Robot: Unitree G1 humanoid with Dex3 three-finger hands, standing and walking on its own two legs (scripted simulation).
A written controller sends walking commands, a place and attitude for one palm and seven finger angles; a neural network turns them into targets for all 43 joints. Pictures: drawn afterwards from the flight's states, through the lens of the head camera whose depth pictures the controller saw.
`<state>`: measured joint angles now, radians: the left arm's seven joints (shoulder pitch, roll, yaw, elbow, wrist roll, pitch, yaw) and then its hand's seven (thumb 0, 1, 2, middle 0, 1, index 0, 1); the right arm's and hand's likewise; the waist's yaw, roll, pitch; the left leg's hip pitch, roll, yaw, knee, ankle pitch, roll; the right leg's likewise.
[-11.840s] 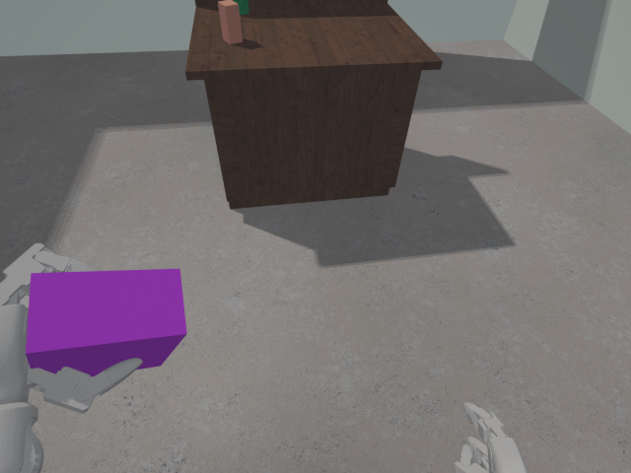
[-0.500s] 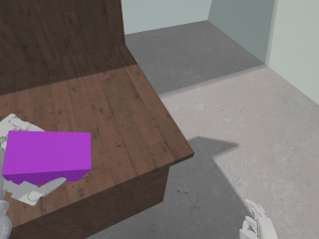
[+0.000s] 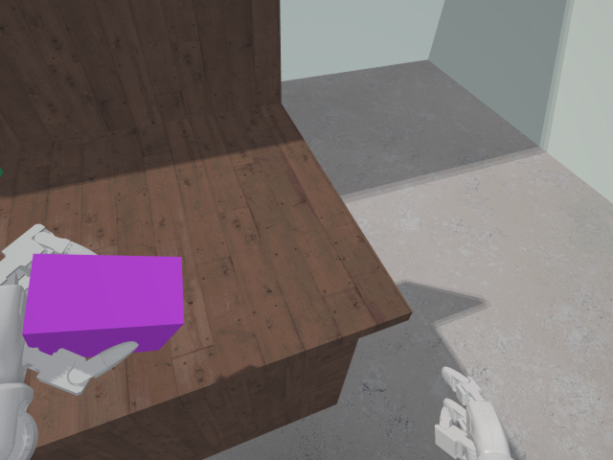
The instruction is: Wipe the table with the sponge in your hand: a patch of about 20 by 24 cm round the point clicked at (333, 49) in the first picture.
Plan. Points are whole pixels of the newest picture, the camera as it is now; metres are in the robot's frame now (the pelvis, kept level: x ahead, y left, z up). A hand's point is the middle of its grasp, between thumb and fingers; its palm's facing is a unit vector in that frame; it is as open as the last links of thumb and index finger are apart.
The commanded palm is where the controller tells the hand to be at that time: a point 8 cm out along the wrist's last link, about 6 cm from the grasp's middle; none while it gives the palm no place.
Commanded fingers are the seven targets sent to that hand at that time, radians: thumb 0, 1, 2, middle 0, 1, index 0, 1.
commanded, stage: come to a stop and stand still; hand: left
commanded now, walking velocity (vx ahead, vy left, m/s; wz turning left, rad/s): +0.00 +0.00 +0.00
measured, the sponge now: (128, 309) +0.23 +0.21 +0.14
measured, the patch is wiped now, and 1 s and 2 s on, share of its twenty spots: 0.00 0.00 0.00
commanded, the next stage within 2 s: look again from close up in 0.38 s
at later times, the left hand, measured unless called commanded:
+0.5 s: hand (38, 305) +0.21 +0.28 +0.16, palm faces +0.35 -0.82 -0.45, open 10.6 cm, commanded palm +0.15 +0.31 +0.17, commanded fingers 0.00 0.10 1.30 -1.20 -1.60 -1.20 -1.60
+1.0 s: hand out of the picture +0.23 +0.32 +0.19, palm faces +0.48 -0.79 -0.38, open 10.6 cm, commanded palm +0.15 +0.31 +0.17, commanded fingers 0.00 0.10 1.30 -1.20 -1.60 -1.20 -1.60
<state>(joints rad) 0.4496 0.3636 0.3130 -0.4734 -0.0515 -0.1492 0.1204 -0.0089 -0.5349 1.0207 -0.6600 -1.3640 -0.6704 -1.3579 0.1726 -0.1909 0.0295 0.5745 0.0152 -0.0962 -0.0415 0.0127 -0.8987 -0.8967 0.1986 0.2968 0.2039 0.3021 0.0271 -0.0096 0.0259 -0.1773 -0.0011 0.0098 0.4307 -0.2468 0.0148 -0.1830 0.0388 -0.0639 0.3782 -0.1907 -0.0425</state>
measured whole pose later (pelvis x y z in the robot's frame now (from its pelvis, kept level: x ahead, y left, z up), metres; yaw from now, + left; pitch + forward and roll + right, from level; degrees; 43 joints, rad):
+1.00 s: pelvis -0.02 +0.03 -0.01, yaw -1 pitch +0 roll -1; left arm 0.18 0.45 0.47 -0.32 -0.03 -0.29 0.07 -0.01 -0.54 1.02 -0.66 -1.36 -0.68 -1.35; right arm 0.20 -0.20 0.03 0.60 0.00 -0.21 0.02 0.01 -0.90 -0.90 0.20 0.30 0.20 0.30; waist 0.06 -0.04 0.07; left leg -0.25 -0.04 0.04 0.50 -0.25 0.06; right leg -0.26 0.00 -0.04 0.45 -0.19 0.00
